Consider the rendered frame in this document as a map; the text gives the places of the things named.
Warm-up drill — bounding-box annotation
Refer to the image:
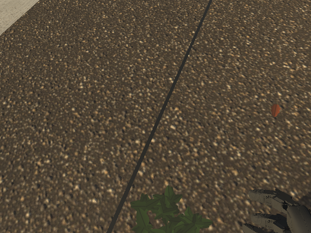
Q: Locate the robot right hand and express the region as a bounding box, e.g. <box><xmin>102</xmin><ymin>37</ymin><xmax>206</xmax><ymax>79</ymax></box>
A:
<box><xmin>242</xmin><ymin>188</ymin><xmax>311</xmax><ymax>233</ymax></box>

